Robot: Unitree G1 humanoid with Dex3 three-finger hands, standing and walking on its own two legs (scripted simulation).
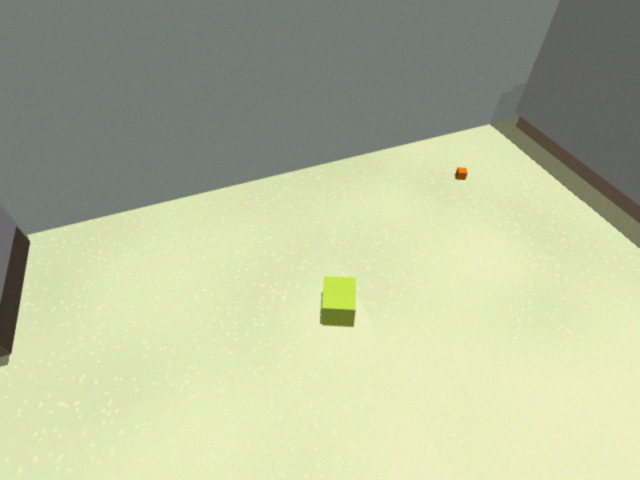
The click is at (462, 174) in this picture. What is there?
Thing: cube
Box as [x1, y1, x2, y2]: [456, 167, 466, 179]
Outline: 458,167 456,171 456,179 464,179 466,175 466,169
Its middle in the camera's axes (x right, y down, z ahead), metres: +0.69 -0.32 +1.92
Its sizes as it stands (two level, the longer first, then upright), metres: 0.042 0.042 0.042
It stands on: the floor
